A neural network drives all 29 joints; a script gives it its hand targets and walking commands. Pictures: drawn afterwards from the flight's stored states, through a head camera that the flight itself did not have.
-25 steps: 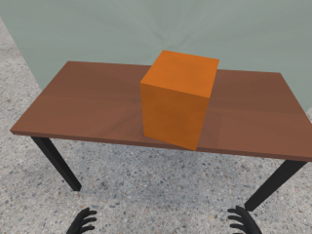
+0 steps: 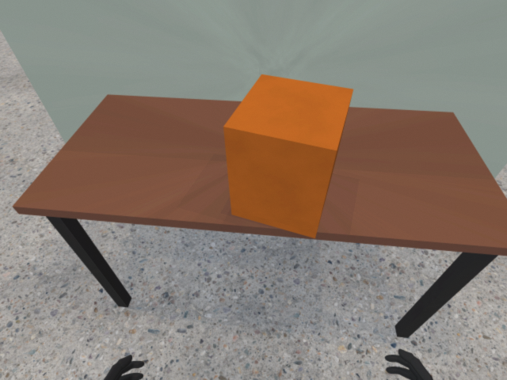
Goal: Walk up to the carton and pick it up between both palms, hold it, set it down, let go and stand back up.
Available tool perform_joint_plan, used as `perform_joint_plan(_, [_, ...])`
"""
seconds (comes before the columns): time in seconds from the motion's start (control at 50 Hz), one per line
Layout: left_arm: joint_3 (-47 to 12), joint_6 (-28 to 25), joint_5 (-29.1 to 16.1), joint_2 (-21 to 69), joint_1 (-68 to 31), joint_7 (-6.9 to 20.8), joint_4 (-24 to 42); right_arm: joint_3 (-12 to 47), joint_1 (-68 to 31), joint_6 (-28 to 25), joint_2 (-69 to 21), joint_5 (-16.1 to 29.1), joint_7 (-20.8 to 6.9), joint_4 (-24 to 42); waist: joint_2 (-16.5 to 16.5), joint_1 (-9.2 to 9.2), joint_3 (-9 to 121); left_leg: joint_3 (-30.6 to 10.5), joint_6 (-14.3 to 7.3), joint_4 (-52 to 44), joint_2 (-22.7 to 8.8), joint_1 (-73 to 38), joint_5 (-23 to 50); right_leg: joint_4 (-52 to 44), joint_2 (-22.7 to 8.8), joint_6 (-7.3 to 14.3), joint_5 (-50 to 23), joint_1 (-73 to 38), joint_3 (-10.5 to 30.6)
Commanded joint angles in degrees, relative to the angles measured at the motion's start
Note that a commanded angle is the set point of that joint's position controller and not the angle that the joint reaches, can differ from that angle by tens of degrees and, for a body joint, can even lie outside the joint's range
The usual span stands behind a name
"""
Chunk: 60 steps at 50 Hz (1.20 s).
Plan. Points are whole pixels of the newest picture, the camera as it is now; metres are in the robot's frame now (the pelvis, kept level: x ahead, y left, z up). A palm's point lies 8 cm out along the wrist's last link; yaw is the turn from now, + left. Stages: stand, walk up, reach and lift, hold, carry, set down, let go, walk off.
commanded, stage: stand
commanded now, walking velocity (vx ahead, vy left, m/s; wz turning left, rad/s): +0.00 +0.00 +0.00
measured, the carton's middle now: (288, 156) +0.57 -0.06 +0.03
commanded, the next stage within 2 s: none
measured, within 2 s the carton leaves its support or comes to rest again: neither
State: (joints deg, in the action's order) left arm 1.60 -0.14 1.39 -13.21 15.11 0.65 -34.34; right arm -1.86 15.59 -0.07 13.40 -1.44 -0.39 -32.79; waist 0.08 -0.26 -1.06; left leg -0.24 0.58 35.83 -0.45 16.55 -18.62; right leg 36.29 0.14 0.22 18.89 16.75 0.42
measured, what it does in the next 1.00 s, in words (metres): stands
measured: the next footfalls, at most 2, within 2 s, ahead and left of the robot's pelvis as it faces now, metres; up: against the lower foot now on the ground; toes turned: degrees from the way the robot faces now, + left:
none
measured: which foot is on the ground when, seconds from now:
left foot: down 0.00-1.00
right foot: down 0.00-1.00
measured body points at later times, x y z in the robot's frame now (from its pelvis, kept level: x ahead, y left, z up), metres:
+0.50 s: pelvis +0.00 +0.00 +0.00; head +0.01 +0.01 +0.45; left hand +0.13 +0.25 -0.10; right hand +0.13 -0.25 -0.09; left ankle +0.01 +0.13 -0.73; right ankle +0.01 -0.12 -0.73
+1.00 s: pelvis +0.00 +0.00 +0.00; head +0.00 +0.00 +0.45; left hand +0.12 +0.26 -0.10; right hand +0.12 -0.25 -0.09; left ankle +0.01 +0.13 -0.73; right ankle +0.01 -0.12 -0.73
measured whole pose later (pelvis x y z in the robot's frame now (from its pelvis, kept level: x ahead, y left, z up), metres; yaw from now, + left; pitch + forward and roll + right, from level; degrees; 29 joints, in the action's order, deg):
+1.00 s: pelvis +0.00 +0.00 +0.00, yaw +0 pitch -1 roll +0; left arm 0.8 0.0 0.9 -14.2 15.8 0.4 -36.9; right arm -1.1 17.5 -0.3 14.4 -0.9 -0.3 -35.0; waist 0.3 -0.1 -1.2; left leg 0.1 0.3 33.1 -0.3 14.7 -17.1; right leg 33.4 0.0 -0.1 17.2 14.9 0.7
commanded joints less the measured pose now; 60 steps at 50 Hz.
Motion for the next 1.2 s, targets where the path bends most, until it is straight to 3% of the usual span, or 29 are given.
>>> perform_joint_plan(0.0, [1.8,-1.6,-0.2,-6.7,-1.6,-0.2,5.0,-2.3,-0.9,-1.6,7.2,0.1,0.2,4.8,0.7,-0.04,2.9,-4.3,-1.8,-5.8,-3.8,-1.0,6.2,-7.0,-4.0,1.5,-5.3,0.0,4.8])
perform_joint_plan(0.18, [1.8,-1.4,-0.1,-7.0,-0.9,-0.3,4.5,-2.0,0.5,-1.7,7.2,0.4,0.2,4.1,-0.8,0.07,1.7,-4.2,-2.1,-6.6,-3.8,-0.2,5.4,-6.9,-3.9,1.7,-5.9,-0.7,4.8])
perform_joint_plan(0.24, [1.6,-1.5,-0.3,-6.9,-1.4,-0.4,4.2,-2.0,0.8,-1.7,7.1,0.5,0.2,4.0,1.1,0.39,2.1,-4.6,-2.1,-6.7,-4.2,-0.4,7.4,-6.8,-4.2,1.7,-7.5,-1.3,4.5])
perform_joint_plan(0.26, [1.5,-1.6,-0.2,-6.6,-0.7,-0.3,4.1,-2.0,0.4,-1.8,7.3,0.4,0.2,3.7,-1.3,-0.44,3.3,-3.9,-2.2,-6.1,-4.0,-1.7,8.8,-6.8,-4.2,1.6,-9.1,-1.9,4.4])
perform_joint_plan(0.32, [1.7,-1.5,-0.4,-7.3,-0.5,-0.4,4.0,-1.9,0.7,-1.6,7.3,0.3,0.4,4.3,0.7,0.06,1.6,-4.4,-2.2,-6.1,-4.4,-1.3,8.6,-7.2,-4.2,1.6,-8.5,-1.2,4.8])
perform_joint_plan(0.44, [1.6,-1.4,-0.2,-7.7,-0.8,-0.3,3.7,-2.0,1.3,-1.4,7.6,0.5,0.2,3.3,-1.0,0.1,1.5,-4.4,-2.3,-7.1,-4.1,-0.7,7.4,-7.3,-4.2,1.6,-7.7,-1.6,5.0])
perform_joint_plan(0.46, [1.5,-1.4,-0.3,-7.4,-0.6,-0.4,3.5,-1.8,1.2,-1.5,7.6,0.6,0.3,3.1,0.7,0.14,1.4,-4.7,-2.3,-7.8,-4.5,-0.5,6.3,-7.3,-3.8,1.5,-6.4,-1.1,4.7])
perform_joint_plan(0.5, [1.3,-1.4,-0.4,-7.4,-0.4,-0.4,3.7,-1.7,0.9,-1.6,7.8,0.5,0.3,3.7,-1.0,0.28,1.0,-4.6,-2.2,-7.7,-4.3,-0.4,8.0,-7.1,-3.9,1.5,-8.5,-1.3,4.9])
perform_joint_plan(0.58, [1.3,-1.6,-0.3,-8.0,-0.8,-0.5,3.6,-1.5,0.9,-1.8,7.4,0.7,0.3,3.2,-0.5,0.03,3.9,-4.5,-2.4,-7.2,-4.3,-1.2,11.7,-6.4,-4.4,1.6,-12.1,-3.7,4.9])
perform_joint_plan(0.64, [1.3,-1.4,-0.4,-7.6,-0.5,-0.5,3.1,-1.6,0.8,-1.6,7.8,0.5,0.4,3.3,-0.7,-0.03,3.0,-4.2,-2.3,-7.1,-4.3,-1.9,10.4,-6.7,-4.5,1.5,-11.1,-2.9,4.7])
perform_joint_plan(0.68, [1.5,-1.3,-0.4,-7.7,-1.5,-0.6,3.1,-1.5,1.0,-1.6,7.5,0.8,0.3,3.0,1.3,0.28,2.7,-4.4,-2.3,-7.3,-4.5,-2.0,10.1,-7.0,-4.5,1.5,-10.6,-2.8,4.4])
perform_joint_plan(0.72, [1.3,-1.2,-0.4,-7.4,-0.4,-0.6,2.9,-1.7,1.5,-1.5,8.0,0.8,0.3,2.8,-0.2,0.3,3.0,-4.5,-2.5,-7.3,-4.4,-1.9,9.4,-7.3,-4.5,1.5,-10.3,-2.9,4.7])
perform_joint_plan(0.78, [1.3,-1.2,-0.4,-7.6,-1.1,-0.5,2.8,-1.4,1.1,-1.5,7.7,0.6,0.4,2.8,0.6,0.49,1.9,-4.5,-2.4,-8.1,-4.4,-1.5,8.8,-7.7,-4.6,1.6,-9.7,-2.7,5.0])
perform_joint_plan(0.8, [1.3,-1.2,-0.4,-7.6,-0.6,-0.5,2.5,-1.5,1.1,-1.5,7.9,0.6,0.4,2.6,-0.9,0.16,1.4,-4.2,-2.1,-8.0,-4.1,-1.1,8.6,-7.8,-4.4,1.4,-9.7,-2.5,5.0])
perform_joint_plan(0.84, [1.5,-1.1,-0.6,-8.1,-0.2,-0.5,2.6,-1.6,1.5,-1.4,7.9,0.6,0.4,2.6,1.8,0.26,-0.1,-4.4,-2.2,-8.0,-3.9,-1.1,6.0,-9.3,-4.5,1.5,-6.5,-0.7,5.4])
perform_joint_plan(0.9, [1.3,-1.1,-0.5,-7.8,-0.5,-0.5,2.4,-1.5,1.5,-1.4,7.9,0.6,0.3,2.4,-0.4,0.32,-0.4,-4.7,-2.2,-8.6,-4.0,-0.5,5.9,-9.2,-4.4,1.7,-5.9,-0.5,5.3])
perform_joint_plan(0.96, [1.3,-1.3,-0.4,-8.5,-0.3,-0.6,2.7,-1.6,1.6,-1.6,8.0,0.6,0.3,2.2,0.5,0.2,1.4,-4.3,-1.8,-8.2,-3.8,-2.0,7.5,-9.0,-4.3,1.6,-7.2,-0.8,5.3])
perform_joint_plan(1.04, [1.2,-1.2,-0.5,-8.4,0.2,-0.5,2.4,-1.4,2.0,-1.6,8.2,0.6,0.3,1.9,-0.8,0.26,2.2,-4.4,-2.0,-8.5,-4.0,-1.8,5.2,-9.1,-4.4,1.5,-5.6,-1.8,5.6])
perform_joint_plan(1.1, [1.1,-1.1,-0.7,-8.5,-0.1,-0.6,2.6,-1.2,2.5,-1.5,8.1,0.4,0.3,1.7,1.1,0.67,0.4,-4.7,-2.0,-8.8,-3.9,-0.7,3.8,-9.9,-4.4,1.8,-3.7,-0.1,5.9])
perform_joint_plan(1.12, [1.0,-1.0,-0.7,-8.3,0.4,-0.5,2.4,-1.4,2.6,-1.5,8.3,0.4,0.3,1.5,-0.1,0.27,0.2,-4.5,-1.8,-9.0,-3.9,-0.8,2.7,-10.3,-4.4,1.7,-2.4,0.4,5.8])
perform_joint_plan(1.18, [0.9,-1.4,-0.5,-8.1,0.7,-0.6,2.0,-1.2,2.3,-1.6,8.2,0.5,0.3,1.3,0.5,0.26,1.5,-4.8,-2.3,-8.6,-4.5,-2.0,7.4,-8.9,-4.4,1.9,-7.9,-1.3,5.7])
